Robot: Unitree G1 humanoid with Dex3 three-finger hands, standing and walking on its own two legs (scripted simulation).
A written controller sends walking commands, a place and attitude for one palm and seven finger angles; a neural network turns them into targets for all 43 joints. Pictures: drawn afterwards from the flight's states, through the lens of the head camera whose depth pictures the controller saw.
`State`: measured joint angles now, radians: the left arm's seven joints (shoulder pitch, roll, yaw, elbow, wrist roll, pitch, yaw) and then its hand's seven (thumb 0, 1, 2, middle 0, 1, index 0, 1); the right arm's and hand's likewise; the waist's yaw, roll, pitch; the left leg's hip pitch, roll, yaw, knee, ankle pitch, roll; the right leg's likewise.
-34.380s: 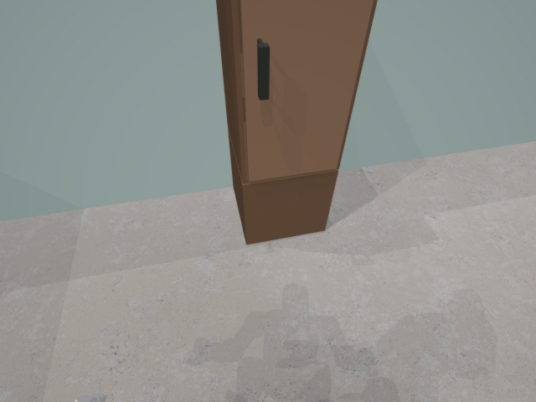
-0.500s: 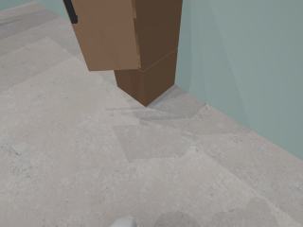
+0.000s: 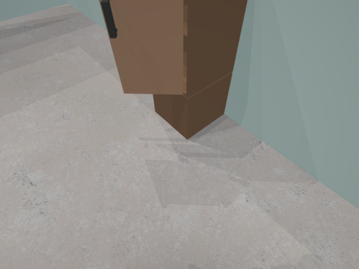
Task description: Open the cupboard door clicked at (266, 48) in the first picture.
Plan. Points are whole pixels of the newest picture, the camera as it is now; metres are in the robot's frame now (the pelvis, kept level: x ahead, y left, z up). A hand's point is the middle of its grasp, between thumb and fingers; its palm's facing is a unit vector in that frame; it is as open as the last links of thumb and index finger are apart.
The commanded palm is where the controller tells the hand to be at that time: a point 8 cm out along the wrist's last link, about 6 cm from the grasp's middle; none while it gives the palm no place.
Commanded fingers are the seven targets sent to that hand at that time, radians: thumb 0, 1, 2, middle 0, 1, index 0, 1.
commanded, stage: take the last steps up to it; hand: left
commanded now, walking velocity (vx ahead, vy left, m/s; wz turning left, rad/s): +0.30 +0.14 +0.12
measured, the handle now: (110, 17) +1.02 +0.34 +0.09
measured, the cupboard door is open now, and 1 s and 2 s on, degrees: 47 47 47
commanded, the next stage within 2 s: come to a stop and stand still in 1.00 s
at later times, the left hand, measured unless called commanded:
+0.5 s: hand out of the picture +0.11 +0.26 -0.19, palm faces +0.13 -0.97 -0.19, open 7.3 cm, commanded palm none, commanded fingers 0.00 0.90 0.90 -0.20 -0.30 -0.20 -0.30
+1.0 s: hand (99, 185) +0.37 +0.28 -0.16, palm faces +0.10 -0.97 -0.21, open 7.2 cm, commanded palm none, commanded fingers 0.00 0.90 0.90 -0.20 -0.30 -0.20 -0.30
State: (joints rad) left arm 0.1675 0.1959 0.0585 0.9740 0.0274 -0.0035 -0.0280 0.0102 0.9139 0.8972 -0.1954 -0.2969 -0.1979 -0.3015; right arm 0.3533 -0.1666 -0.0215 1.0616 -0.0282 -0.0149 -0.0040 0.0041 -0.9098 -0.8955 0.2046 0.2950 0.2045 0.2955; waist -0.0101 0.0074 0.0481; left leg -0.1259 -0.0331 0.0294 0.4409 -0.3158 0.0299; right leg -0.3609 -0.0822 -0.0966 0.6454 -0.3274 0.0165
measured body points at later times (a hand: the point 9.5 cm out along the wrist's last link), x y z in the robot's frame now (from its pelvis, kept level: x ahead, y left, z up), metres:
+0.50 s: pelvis +0.17 +0.08 -0.01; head +0.20 +0.09 +0.44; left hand +0.11 +0.31 -0.17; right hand +0.29 -0.15 -0.14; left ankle +0.21 +0.19 -0.74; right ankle +0.10 -0.07 -0.66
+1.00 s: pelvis +0.37 +0.09 +0.01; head +0.40 +0.09 +0.46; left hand +0.37 +0.33 -0.14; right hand +0.41 -0.14 -0.15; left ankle +0.42 +0.24 -0.69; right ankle +0.32 -0.02 -0.74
